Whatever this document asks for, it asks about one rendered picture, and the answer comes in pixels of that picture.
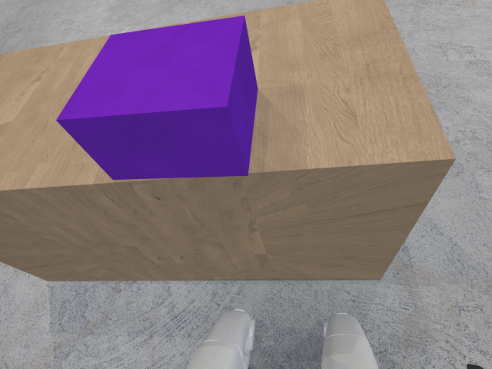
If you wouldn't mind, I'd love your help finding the left robot thigh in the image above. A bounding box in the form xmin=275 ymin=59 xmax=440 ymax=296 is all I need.
xmin=187 ymin=311 xmax=255 ymax=369

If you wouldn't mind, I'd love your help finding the left robot shin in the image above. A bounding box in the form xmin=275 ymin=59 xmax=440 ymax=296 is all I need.
xmin=234 ymin=309 xmax=250 ymax=369

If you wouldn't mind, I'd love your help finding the carton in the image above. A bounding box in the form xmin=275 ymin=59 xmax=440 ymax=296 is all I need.
xmin=56 ymin=15 xmax=258 ymax=180

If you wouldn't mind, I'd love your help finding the pedestal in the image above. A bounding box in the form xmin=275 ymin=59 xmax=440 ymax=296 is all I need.
xmin=0 ymin=0 xmax=456 ymax=281

